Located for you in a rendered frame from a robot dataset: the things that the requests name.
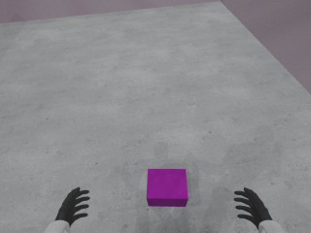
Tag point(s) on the carton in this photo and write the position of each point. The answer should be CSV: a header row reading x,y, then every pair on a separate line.
x,y
167,188

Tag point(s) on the left robot hand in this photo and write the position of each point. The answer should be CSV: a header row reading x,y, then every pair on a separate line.
x,y
68,209

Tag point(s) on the right robot hand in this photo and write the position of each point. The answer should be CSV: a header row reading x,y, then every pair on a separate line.
x,y
257,210

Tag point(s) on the left robot forearm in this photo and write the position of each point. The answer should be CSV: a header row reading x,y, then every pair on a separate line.
x,y
58,226

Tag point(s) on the right robot forearm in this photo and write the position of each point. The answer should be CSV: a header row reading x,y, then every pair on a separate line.
x,y
270,226

